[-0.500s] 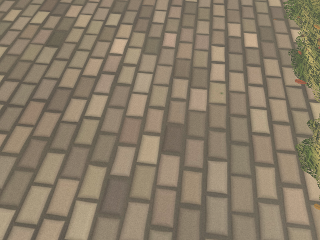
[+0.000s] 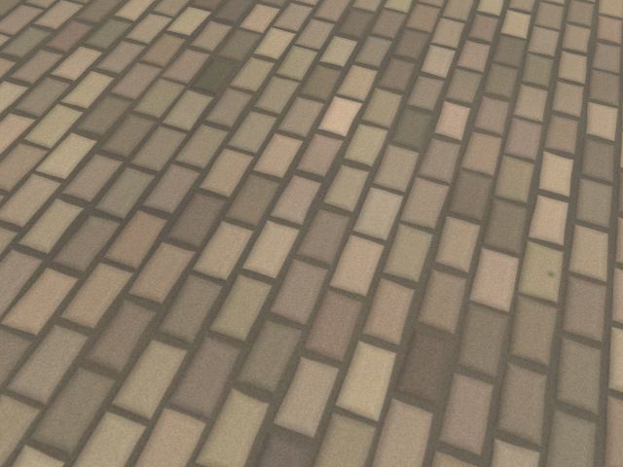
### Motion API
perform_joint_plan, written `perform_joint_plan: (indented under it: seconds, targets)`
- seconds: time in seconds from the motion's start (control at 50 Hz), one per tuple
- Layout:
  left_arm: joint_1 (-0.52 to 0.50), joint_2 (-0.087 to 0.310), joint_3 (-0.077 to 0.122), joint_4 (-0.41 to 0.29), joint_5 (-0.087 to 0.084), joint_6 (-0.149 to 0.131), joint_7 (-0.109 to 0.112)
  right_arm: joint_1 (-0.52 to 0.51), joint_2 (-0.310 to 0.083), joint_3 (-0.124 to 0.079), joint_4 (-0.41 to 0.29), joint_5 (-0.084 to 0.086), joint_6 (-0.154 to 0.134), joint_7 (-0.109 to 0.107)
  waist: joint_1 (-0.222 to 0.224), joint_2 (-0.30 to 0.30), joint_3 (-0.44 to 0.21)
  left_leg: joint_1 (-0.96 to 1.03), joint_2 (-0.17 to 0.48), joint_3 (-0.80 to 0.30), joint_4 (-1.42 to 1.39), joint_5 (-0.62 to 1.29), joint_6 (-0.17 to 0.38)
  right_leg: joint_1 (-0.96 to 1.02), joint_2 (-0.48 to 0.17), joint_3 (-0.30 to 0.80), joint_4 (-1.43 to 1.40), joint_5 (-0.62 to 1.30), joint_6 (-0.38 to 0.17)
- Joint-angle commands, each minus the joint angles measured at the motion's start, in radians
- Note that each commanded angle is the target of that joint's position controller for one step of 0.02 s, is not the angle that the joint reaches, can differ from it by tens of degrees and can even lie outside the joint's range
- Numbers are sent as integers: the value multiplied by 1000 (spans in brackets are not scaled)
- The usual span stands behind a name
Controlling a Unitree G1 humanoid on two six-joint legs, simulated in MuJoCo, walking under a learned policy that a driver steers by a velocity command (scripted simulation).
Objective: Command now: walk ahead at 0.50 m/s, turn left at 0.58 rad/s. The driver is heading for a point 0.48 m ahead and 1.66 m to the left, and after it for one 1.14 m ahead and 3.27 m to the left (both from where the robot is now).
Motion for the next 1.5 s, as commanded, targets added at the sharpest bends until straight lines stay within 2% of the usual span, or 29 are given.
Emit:
perform_joint_plan:
  seconds: [0.02,0.16,0.24,0.26,0.28,0.3,0.32,0.34,0.38,0.66,0.72,0.76,0.78,0.8,0.82,0.84,0.86,0.9,0.98,1.08,1.18,1.24,1.26,1.28,1.3,1.32,1.36,1.42,1.5]
  targets:
    - [-38,49,9,-64,5,0,4,-20,-171,-47,-72,8,-16,-22,16,79,-52,-12,205,-178,-132,261,165,23,36,-33,-204,178,34]
    - [-165,83,17,-109,-18,-25,-23,54,-173,-51,-35,18,2,-34,-27,138,-43,66,239,-301,-31,59,106,134,102,4,-504,283,0]
    - [52,145,55,-63,-7,-46,-17,14,-122,-36,-53,9,13,-34,92,155,-143,55,180,-315,218,154,42,452,73,2,-566,177,-85]
    - [203,201,68,-52,5,-45,-8,32,-63,-13,-72,-9,11,-32,142,26,-294,-78,107,-223,507,-29,1,719,-104,181,-553,109,-142]
    - [271,271,86,-13,8,-30,-14,194,-15,2,-95,28,2,-29,60,-339,-387,-454,-12,-123,825,-457,-63,1009,-314,679,-657,-116,-317]
    - [240,166,65,-32,-16,-26,-18,167,-131,-16,-63,39,4,-35,92,-194,-305,-572,75,-152,948,-400,-74,954,-310,726,-714,-361,-291]
    - [196,108,48,-44,-18,-20,-12,42,-185,-32,-78,29,9,-35,120,-99,-181,-590,109,-123,966,-304,-76,827,-265,549,-726,-324,-242]
    - [144,92,39,-48,-6,-13,-11,-13,-175,-33,-90,16,15,-37,101,-31,-112,-547,145,-95,940,-231,-79,698,-222,414,-739,-179,-218]
    - [110,65,28,-32,5,-12,-5,-34,-139,-34,-107,12,17,-24,63,-66,-48,-476,198,-92,867,-158,-78,551,-159,248,-781,-5,-208]
    - [201,165,51,73,-24,13,6,-308,-45,-1,-200,19,14,37,131,-24,38,-468,190,73,321,163,-64,667,-152,-193,-827,375,-182]
    - [198,204,63,77,-38,32,12,-287,-84,-20,-216,13,19,47,84,-59,3,-360,125,138,273,26,-11,735,-167,-247,-700,745,-156]
    - [180,226,69,70,-46,46,22,-93,-151,-59,-173,10,27,40,-39,-65,-110,-95,46,176,217,2,48,702,-145,-287,-417,969,-128]
    - [180,199,58,60,-39,44,26,84,-209,-92,-126,14,36,23,-128,-17,-196,200,52,109,173,52,91,521,-111,-296,-163,819,-92]
    - [267,53,11,11,16,27,12,106,-324,-110,-117,22,37,5,-37,269,-274,575,324,-355,173,48,233,70,35,-276,207,-115,-36]
    - [221,79,2,-23,-6,-13,-3,124,-298,-94,-156,17,17,12,-61,257,-465,686,458,-804,-18,-175,367,-115,149,-34,408,-380,-27]
    - [97,159,25,-50,-48,-36,-13,102,-226,-72,-142,6,3,19,-97,150,-343,610,421,-671,-60,-162,291,-207,87,21,410,-277,-45]
    - [66,143,17,-67,-51,-47,-13,53,-200,-63,-137,7,-5,18,-60,104,-226,460,381,-540,-65,-89,253,-194,49,11,323,-187,-58]
    - [92,142,23,-45,-12,-38,-3,-65,-150,-43,-155,0,-10,14,28,49,-123,201,307,-372,-87,126,209,-58,-8,13,172,-100,-40]
    - [93,99,17,-45,8,0,-2,-76,-166,-44,-137,-1,-17,-6,62,62,-83,11,257,-265,-134,271,212,27,2,-21,20,-17,18]
    - [-105,50,-5,-94,0,-2,-10,-7,-189,-50,-92,9,-5,-28,-12,99,-39,-55,185,-199,-117,124,140,99,72,-31,-352,288,36]
    - [-147,95,12,-115,-16,-19,-28,49,-173,-47,-48,16,3,-32,-27,135,-41,51,243,-309,-22,23,111,158,92,2,-488,277,2]
    - [-31,116,32,-87,-10,-29,-27,43,-148,-40,-34,9,12,-30,34,169,-61,91,234,-326,90,143,77,303,106,-43,-545,176,-59]
    - [70,147,45,-71,2,-35,-22,46,-106,-24,-39,3,11,-27,81,141,-147,61,181,-279,250,188,44,475,51,-1,-539,178,-104]
    - [204,219,62,-60,16,-37,-18,127,-52,-3,-49,-10,6,-26,93,-36,-302,-136,92,-195,556,-45,-9,784,-138,231,-506,188,-205]
    - [308,250,80,2,-3,-21,-29,218,-47,3,-46,27,-3,-29,79,-340,-369,-444,-2,-104,851,-415,-68,976,-295,691,-675,-147,-349]
    - [279,160,55,-15,-27,-19,-34,144,-146,-15,-37,36,-6,-32,109,-169,-249,-554,52,-158,947,-384,-70,903,-278,720,-739,-359,-318]
    - [181,100,31,-29,-9,-7,-27,-44,-158,-18,-74,13,-6,-30,103,-22,-70,-553,123,-95,920,-241,-67,670,-196,447,-756,-201,-264]
    - [140,64,17,-18,0,-9,-19,-44,-105,-13,-73,2,-12,-19,47,-70,-40,-444,192,-57,764,-151,-71,523,-110,272,-809,18,-251]
    - [182,116,29,13,-18,-11,-13,-123,-57,8,-95,-8,-15,-15,63,-47,-34,-454,209,-10,553,-52,-95,516,-110,154,-854,206,-274]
